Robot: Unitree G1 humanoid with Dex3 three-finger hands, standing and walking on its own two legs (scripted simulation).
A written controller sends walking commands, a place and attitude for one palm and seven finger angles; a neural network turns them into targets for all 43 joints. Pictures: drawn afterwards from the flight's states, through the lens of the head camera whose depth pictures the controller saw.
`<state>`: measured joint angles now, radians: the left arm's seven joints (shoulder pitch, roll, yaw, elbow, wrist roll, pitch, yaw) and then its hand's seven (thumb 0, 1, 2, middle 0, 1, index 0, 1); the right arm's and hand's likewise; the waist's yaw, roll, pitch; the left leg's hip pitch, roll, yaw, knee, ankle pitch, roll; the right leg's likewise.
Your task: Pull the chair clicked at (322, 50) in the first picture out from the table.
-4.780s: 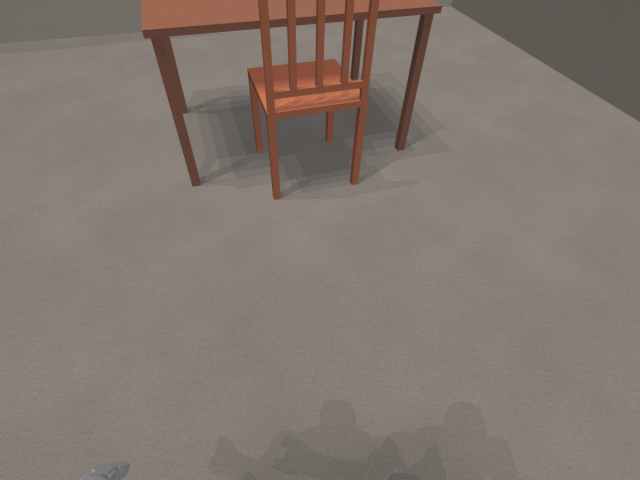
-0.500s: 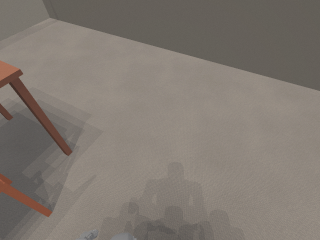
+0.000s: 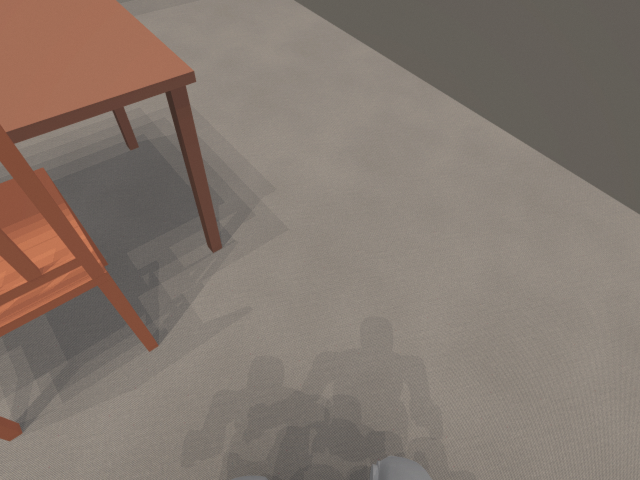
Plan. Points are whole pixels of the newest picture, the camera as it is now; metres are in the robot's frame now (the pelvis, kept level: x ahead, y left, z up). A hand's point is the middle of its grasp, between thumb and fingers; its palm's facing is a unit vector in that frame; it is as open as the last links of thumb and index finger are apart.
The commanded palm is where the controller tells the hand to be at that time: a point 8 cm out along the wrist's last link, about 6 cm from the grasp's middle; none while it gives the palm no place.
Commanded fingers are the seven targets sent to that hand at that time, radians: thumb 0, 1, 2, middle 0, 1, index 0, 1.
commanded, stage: turn to face it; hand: left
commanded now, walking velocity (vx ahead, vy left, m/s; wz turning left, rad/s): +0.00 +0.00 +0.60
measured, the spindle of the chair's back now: out of the picture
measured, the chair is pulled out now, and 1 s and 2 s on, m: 0.00 0.00 0.00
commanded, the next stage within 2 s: take the last steps up to it in 1.22 s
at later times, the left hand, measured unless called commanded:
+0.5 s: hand out of the picture +0.01 +0.14 -0.14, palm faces +0.30 -0.91 -0.28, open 7.3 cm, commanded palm none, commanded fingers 0.00 0.90 0.90 -0.20 -0.30 -0.20 -0.30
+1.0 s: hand out of the picture -0.12 +0.19 -0.16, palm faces +0.57 -0.78 -0.27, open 7.3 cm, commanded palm none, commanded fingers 0.00 0.90 0.90 -0.20 -0.30 -0.20 -0.30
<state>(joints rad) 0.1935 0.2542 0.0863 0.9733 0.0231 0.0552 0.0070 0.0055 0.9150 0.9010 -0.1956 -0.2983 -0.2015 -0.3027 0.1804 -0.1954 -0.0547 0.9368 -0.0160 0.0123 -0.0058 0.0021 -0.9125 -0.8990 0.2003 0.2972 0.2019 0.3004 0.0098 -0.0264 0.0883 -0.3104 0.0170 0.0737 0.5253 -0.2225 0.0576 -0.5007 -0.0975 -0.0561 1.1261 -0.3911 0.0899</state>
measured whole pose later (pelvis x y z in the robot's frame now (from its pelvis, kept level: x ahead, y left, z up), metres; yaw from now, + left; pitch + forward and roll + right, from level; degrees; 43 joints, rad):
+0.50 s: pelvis -0.02 -0.07 +0.00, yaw +19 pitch -1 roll +2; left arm 0.20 0.18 0.02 0.88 0.03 0.02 0.02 0.00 0.91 0.90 -0.20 -0.30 -0.21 -0.30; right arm 0.20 -0.28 -0.11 0.93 -0.02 0.08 0.03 0.01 -0.91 -0.90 0.20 0.30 0.20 0.30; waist -0.03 0.04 0.07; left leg -0.52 0.02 0.00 1.14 -0.37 -0.07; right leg -0.20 -0.12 -0.16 0.51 -0.28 0.00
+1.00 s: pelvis -0.06 -0.04 +0.00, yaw +34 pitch -1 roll +0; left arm 0.18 0.27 0.06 0.92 0.02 0.06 0.01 0.01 0.91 0.90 -0.20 -0.30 -0.20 -0.30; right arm 0.15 -0.21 -0.04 0.91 -0.02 0.03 0.00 0.00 -0.91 -0.90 0.20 0.30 0.20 0.30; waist 0.01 -0.01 0.08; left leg -0.23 -0.02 -0.01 0.48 -0.24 0.03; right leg -0.44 -0.09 -0.04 0.96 -0.42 0.10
